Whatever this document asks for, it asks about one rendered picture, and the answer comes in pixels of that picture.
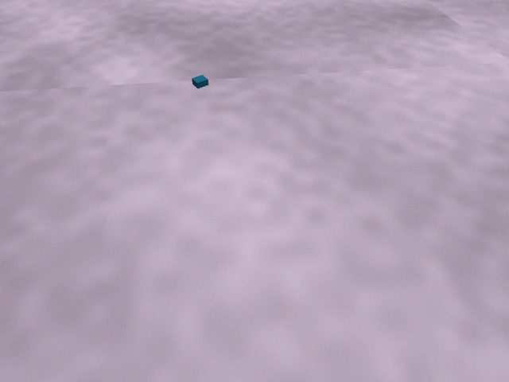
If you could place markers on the small box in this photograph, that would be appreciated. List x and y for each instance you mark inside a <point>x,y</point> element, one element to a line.
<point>200,81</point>

